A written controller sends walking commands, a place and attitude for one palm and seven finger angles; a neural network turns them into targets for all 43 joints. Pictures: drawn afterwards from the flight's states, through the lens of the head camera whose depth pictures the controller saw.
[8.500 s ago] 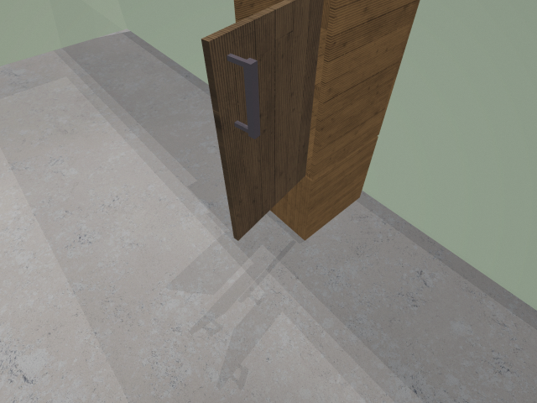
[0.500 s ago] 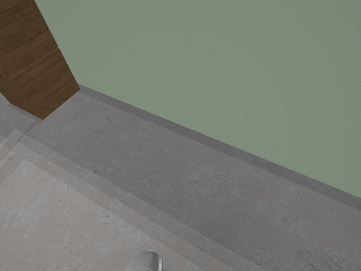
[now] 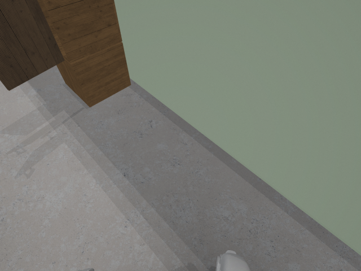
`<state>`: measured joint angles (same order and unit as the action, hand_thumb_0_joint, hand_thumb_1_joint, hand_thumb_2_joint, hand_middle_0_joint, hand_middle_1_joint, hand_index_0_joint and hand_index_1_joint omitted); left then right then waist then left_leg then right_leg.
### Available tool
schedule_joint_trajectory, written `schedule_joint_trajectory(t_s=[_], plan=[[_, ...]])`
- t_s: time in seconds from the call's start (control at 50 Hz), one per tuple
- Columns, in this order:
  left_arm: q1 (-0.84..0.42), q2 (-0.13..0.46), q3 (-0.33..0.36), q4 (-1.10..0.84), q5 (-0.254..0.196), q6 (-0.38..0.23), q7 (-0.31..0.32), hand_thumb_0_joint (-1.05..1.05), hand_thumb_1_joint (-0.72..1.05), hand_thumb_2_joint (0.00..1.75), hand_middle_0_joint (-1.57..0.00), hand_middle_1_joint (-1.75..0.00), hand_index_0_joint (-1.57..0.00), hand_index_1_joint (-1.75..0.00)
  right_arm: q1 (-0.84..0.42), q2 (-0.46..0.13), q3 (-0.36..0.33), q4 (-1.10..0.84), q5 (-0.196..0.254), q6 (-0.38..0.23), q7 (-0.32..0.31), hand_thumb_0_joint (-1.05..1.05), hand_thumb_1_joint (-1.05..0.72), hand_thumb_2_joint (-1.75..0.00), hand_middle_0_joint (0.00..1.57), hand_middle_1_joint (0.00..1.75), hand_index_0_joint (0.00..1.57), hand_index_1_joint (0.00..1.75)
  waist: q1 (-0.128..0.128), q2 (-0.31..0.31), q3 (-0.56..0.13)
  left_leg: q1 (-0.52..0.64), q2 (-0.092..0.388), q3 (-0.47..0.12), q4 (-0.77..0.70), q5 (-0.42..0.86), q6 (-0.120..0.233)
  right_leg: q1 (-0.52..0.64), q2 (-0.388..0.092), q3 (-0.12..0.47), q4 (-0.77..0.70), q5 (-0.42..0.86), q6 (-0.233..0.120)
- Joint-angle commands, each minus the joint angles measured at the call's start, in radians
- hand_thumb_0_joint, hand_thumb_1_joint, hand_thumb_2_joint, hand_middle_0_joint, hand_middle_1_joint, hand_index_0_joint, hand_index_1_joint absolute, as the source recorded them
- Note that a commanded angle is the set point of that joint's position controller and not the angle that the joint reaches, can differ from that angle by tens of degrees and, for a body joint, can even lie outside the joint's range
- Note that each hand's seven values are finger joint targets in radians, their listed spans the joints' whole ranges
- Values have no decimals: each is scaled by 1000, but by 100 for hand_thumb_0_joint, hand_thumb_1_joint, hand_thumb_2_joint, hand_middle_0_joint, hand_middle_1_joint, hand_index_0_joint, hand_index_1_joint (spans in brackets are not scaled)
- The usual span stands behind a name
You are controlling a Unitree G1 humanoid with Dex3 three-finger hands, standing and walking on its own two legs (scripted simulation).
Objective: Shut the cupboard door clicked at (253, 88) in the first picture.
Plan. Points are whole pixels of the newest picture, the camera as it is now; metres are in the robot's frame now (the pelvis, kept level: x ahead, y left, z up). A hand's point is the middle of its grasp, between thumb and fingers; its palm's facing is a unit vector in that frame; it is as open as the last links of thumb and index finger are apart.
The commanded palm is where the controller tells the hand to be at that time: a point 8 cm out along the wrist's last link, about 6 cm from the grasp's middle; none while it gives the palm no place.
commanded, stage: walk to a spot facing it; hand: left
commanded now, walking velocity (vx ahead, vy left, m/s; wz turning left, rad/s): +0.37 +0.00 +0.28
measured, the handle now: out of the picture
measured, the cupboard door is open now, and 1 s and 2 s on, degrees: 100 100 100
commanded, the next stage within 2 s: turn to face it in 1.38 s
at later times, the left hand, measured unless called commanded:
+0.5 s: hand (131, 251) +0.18 +0.14 -0.17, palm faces +0.25 -0.94 -0.22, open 7.2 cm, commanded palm none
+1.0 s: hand (120, 144) +0.51 +0.25 -0.16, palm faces +0.23 -0.95 -0.21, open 7.3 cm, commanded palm none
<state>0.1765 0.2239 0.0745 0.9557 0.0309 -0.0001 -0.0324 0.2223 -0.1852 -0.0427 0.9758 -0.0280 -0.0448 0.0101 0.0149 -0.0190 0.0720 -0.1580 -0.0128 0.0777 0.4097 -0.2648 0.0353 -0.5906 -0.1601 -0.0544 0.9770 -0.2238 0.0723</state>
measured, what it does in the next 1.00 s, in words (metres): walks ahead: right foot, then left foot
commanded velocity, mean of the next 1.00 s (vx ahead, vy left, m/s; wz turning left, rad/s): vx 0.37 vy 0.00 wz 0.20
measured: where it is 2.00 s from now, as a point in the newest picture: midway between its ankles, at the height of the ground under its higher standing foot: (166, 157)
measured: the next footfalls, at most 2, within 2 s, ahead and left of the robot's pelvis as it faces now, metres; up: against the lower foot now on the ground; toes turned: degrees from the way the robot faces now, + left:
right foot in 0.16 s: +0.21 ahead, -0.15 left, +0.00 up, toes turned -6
left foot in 0.62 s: +0.39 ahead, +0.12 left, +0.00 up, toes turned +22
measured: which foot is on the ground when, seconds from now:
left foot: down 0.00-0.16, up 0.18-0.60, down 0.62-1.00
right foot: up 0.00-0.14, down 0.16-0.62, up 0.64-1.00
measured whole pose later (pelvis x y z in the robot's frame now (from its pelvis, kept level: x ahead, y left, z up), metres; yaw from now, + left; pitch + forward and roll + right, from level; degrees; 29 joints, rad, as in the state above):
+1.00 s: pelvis +0.46 +0.03 +0.00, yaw +14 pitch +0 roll +1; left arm 0.12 0.21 0.07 1.00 0.03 -0.01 -0.03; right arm 0.37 -0.18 -0.05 1.09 -0.03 -0.06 0.00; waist -0.03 -0.01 0.05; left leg -0.03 -0.01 0.14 0.33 -0.30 0.03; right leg -0.53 -0.14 -0.09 0.72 -0.15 0.02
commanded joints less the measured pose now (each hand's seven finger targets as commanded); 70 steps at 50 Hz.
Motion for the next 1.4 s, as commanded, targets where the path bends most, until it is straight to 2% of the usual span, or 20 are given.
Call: schedule_joint_trajectory(t_s=[0.0,0.1,0.12,0.14,0.16,0.26,0.48,0.56,0.58,0.6,0.62,0.66,0.74,0.98,1.02,1.04,1.06,1.08,1.2,1.38], plan=[[-81,45,1,-94,-5,-28,-9,0,90,90,-20,-30,-20,-30,70,-171,-47,-18,0,-19,-9,0,-90,-90,20,30,20,30,-38,108,3,-28,245,-169,-223,78,135,61,15,-16,-211,63,7],[33,81,15,-62,-1,-49,-7,0,90,90,-20,-30,-20,-30,79,-161,-44,10,-2,-11,-12,0,-90,-90,20,30,20,30,27,77,-41,-105,189,-144,1,96,83,422,89,-62,-426,56,-21],[191,138,35,-18,4,-64,-1,0,90,90,-20,-30,-20,-30,75,-133,-40,6,7,-13,-9,0,-90,-90,20,30,20,30,95,-38,-119,-237,111,-81,256,79,44,673,2,61,-494,-3,-59],[334,257,63,26,7,-70,10,0,90,90,-20,-30,-20,-30,120,-62,-28,-16,20,-17,-4,0,-90,-90,20,30,20,30,129,-354,-232,-461,-35,9,608,-271,-11,899,-294,432,-635,-57,-158],[326,247,55,19,-7,-67,23,0,90,90,-20,-30,-20,-30,62,-99,-31,-39,16,-12,-3,0,-90,-90,20,30,20,30,128,-310,-199,-539,18,-88,809,-335,-6,813,-355,548,-731,-143,-212],[120,39,-5,-1,-8,-96,36,0,90,90,-20,-30,-20,-30,37,-35,-25,14,2,24,13,0,-90,-90,20,30,20,30,-9,-97,-56,-459,142,-94,781,15,-44,460,-213,82,-779,87,-146],[232,77,-17,127,-5,-101,42,0,90,90,-20,-30,-20,-30,-154,-2,-10,-49,3,22,46,0,-90,-90,20,30,20,30,18,-115,-2,-414,90,44,270,41,-20,631,-201,-115,-745,349,-164],[187,110,-14,126,-17,-92,37,0,90,90,-20,-30,-20,-30,53,-67,-25,9,-7,7,28,0,-90,-90,20,30,20,30,-113,-66,-67,14,-4,119,120,49,33,473,-149,-217,-423,562,-123],[190,78,-19,103,-17,-89,29,0,90,90,-20,-30,-20,-30,197,-158,-48,44,-14,6,15,0,-90,-90,20,30,20,30,-169,78,-159,263,120,-66,85,-13,89,270,-84,-231,-159,362,-80],[195,20,-28,57,-24,-86,17,0,90,90,-20,-30,-20,-30,312,-269,-77,64,-16,2,-4,0,-90,-90,20,30,20,30,-191,298,-242,445,395,-502,-46,16,201,-7,67,-204,176,-255,-38],[111,46,-23,20,-19,-87,25,0,90,90,-20,-30,-20,-30,312,-289,-80,68,0,6,-15,0,-90,-90,20,30,20,30,-187,186,-243,399,457,-574,-109,41,228,-72,67,-45,328,-316,-66],[69,16,-18,32,-16,-79,26,0,90,90,-20,-30,-20,-30,147,-208,-60,23,4,-8,-26,0,-90,-90,20,30,20,30,-111,137,-115,154,413,-439,-160,-21,189,-114,-2,35,394,-163,-63],[143,-28,-19,74,0,-39,11,0,90,90,-20,-30,-20,-30,75,-111,-25,25,3,-34,-28,0,-90,-90,20,30,20,30,-21,117,-45,-29,308,-187,-221,88,131,16,-26,26,172,-73,-44],[-127,17,-15,-36,-5,-39,-7,0,90,90,-20,-30,-20,-30,199,-130,-26,90,-7,-28,-20,0,-90,-90,20,30,20,30,-48,107,28,40,271,-88,-173,225,117,164,59,-65,-342,61,-57],[-7,49,-4,-5,-3,-48,-5,0,90,90,-20,-30,-20,-30,186,-133,-24,96,-4,-23,-21,0,-90,-90,20,30,20,30,17,68,-24,4,224,-53,-1,316,83,379,98,-89,-441,62,-76],[151,100,13,44,0,-62,0,0,90,90,-20,-30,-20,-30,176,-121,-22,92,6,-25,-18,0,-90,-90,20,30,20,30,86,-13,-112,-124,162,-12,226,332,47,648,52,-10,-468,51,-111],[326,206,43,93,5,-72,14,0,90,90,-20,-30,-20,-30,200,-74,-16,71,19,-30,-10,0,-90,-90,20,30,20,30,135,-248,-248,-369,34,72,556,18,-3,918,-223,329,-565,57,-203],[349,240,40,99,-15,-64,22,0,90,90,-20,-30,-20,-30,160,-77,-17,40,22,-21,-10,0,-90,-90,20,30,20,30,126,-250,-227,-484,13,-14,802,-327,-8,877,-355,501,-683,65,-269],[106,37,-12,55,-10,-97,39,0,90,90,-20,-30,-20,-30,109,-3,-20,70,4,25,7,0,-90,-90,20,30,20,30,-27,-102,-40,-420,149,-65,694,-7,-50,439,-199,15,-778,170,-167],[169,91,-5,101,-5,-96,40,0,90,90,-20,-30,-20,-30,-118,-8,-17,-39,3,25,47,0,-90,-90,20,30,20,30,4,-115,14,-403,96,49,296,58,-30,571,-198,-143,-726,348,-147]])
